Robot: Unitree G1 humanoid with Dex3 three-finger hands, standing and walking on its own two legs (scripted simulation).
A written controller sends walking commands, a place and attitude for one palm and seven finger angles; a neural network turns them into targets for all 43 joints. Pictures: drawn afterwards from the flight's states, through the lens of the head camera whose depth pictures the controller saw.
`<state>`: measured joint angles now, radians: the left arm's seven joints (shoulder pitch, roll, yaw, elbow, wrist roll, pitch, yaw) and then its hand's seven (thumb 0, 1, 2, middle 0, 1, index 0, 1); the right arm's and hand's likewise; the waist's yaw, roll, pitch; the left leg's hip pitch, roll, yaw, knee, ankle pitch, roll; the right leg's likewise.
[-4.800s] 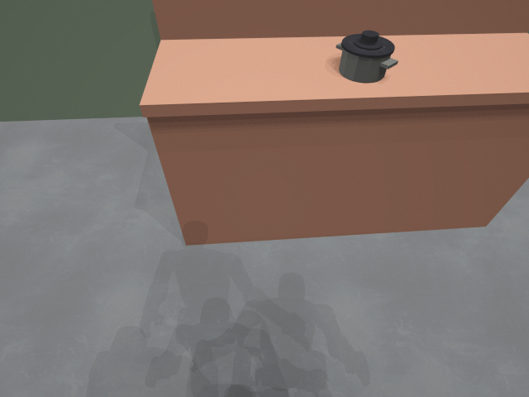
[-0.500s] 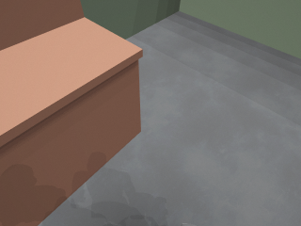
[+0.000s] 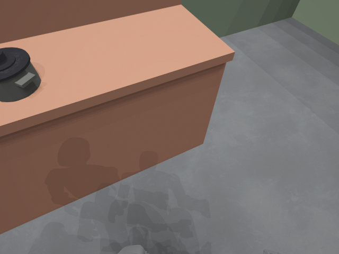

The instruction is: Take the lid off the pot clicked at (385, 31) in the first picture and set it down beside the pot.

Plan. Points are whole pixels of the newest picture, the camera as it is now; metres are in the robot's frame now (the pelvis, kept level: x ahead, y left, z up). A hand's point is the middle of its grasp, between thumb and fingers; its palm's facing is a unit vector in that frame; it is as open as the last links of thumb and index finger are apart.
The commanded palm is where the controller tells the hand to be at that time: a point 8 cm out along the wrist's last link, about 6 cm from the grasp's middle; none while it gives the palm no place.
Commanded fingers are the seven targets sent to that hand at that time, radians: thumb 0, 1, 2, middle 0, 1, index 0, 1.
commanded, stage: turn to face it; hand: left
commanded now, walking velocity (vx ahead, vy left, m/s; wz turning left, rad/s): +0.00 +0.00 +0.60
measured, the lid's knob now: out of the picture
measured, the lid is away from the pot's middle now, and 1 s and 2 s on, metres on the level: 0.00 0.00 0.00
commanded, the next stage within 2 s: take the last steps up to it in 0.76 s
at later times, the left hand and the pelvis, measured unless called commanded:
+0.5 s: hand out of the picture +0.09 +0.25 -0.14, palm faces +0.26 -0.93 -0.27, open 7.4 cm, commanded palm none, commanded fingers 0.00 0.90 0.90 -0.20 -0.30 -0.20 -0.30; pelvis +0.01 +0.01 +0.00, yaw +15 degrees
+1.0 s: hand out of the picture -0.08 +0.14 -0.14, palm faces +0.52 -0.82 -0.26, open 7.4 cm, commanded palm none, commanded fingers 0.00 0.90 0.90 -0.20 -0.30 -0.20 -0.30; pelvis +0.00 -0.03 +0.01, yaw +28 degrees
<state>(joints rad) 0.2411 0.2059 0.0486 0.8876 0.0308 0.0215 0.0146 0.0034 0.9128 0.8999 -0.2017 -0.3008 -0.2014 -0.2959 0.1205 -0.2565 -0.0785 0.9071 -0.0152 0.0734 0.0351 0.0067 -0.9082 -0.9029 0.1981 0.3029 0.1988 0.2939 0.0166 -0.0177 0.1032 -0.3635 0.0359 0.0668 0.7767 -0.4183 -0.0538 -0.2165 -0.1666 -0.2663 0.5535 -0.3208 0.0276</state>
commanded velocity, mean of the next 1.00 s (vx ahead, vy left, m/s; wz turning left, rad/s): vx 0.05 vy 0.02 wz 0.40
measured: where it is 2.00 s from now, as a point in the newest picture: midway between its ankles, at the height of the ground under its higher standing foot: (131, 242)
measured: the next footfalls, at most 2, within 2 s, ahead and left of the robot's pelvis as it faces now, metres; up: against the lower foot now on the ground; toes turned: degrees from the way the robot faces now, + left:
left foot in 0.04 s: +0.03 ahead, +0.12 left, +0.00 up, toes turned +7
right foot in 0.58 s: +0.09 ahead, -0.09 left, +0.00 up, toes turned +17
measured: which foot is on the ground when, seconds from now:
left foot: up 0.00-0.02, down 0.04-0.60, up 0.62-1.00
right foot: down 0.00-0.04, up 0.06-0.56, down 0.58-1.00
